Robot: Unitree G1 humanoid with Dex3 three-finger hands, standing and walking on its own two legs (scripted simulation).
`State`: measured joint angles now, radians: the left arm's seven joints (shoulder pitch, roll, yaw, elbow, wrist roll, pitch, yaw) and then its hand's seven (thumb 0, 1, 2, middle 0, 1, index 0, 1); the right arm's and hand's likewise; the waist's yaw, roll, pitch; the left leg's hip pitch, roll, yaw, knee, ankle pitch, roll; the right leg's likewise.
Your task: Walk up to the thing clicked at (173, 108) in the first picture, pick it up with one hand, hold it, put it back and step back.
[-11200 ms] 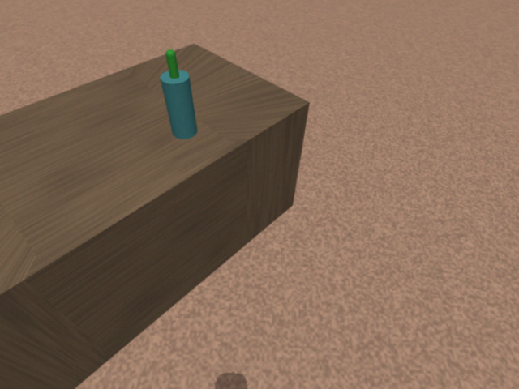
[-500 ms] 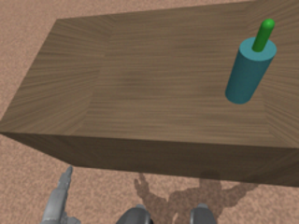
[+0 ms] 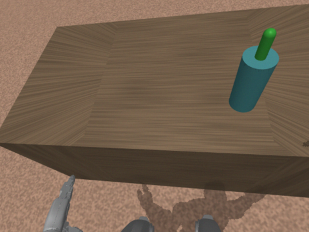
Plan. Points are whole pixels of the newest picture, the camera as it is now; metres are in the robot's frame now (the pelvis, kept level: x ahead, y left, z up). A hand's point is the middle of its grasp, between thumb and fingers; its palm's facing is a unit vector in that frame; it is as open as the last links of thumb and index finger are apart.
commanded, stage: go down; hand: right
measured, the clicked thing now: (253, 73) +0.54 -0.21 +0.03
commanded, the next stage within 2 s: approach in 0.06 s
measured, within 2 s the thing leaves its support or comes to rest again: neither
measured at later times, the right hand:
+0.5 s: hand out of the picture +0.44 -0.35 +0.03, palm faces +0.21 +0.98 +0.02, open 17.5 cm
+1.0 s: hand (263, 98) +0.51 -0.25 -0.04, palm faces +0.23 +0.97 +0.01, open 17.7 cm
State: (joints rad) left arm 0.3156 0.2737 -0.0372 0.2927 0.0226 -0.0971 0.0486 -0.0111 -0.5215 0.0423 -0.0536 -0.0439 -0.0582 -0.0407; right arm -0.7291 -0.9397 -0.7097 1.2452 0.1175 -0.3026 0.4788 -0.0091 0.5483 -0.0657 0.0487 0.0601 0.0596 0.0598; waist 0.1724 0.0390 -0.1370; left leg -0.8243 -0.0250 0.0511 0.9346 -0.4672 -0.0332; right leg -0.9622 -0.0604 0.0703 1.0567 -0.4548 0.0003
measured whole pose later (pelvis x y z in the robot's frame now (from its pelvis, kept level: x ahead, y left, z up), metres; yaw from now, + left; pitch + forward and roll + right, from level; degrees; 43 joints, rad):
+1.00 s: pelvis -0.02 +0.00 -0.05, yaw +4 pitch +28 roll +8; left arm 0.37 0.25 0.03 -0.05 0.09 0.00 -0.04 -0.01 -0.51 0.02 -0.05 -0.05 -0.07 -0.03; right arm -0.81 -0.67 -0.60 1.18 0.00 -0.45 0.13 -0.01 0.59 -0.04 0.03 0.05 0.04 0.05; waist 0.29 -0.01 -0.15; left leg -1.15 -0.05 0.05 1.19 -0.53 -0.04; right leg -1.28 -0.09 0.08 1.31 -0.52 0.00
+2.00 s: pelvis -0.02 +0.00 -0.05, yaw +3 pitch +27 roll +7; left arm 0.34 0.24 0.04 -0.06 0.09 0.04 -0.05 -0.01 -0.52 0.03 -0.05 -0.04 -0.05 -0.03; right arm -0.87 -0.62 -0.55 1.19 -0.05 -0.44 0.00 -0.01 0.40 -0.50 0.77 0.67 0.89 0.72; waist 0.29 0.00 -0.15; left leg -1.14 -0.05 0.04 1.19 -0.53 -0.03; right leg -1.26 -0.08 0.08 1.30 -0.52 0.00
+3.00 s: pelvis -0.02 +0.00 -0.02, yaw +2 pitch +23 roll +5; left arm 0.34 0.23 0.02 0.04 0.07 0.00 -0.05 -0.01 -0.53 0.05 -0.05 -0.04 -0.06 -0.04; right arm -0.84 -0.55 -0.52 1.19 -0.03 -0.39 -0.01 -0.03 0.61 -0.93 0.62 1.07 0.73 1.15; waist 0.26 -0.01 -0.13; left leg -0.96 -0.04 0.03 1.05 -0.48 -0.03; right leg -1.07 -0.07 0.06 1.14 -0.47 0.00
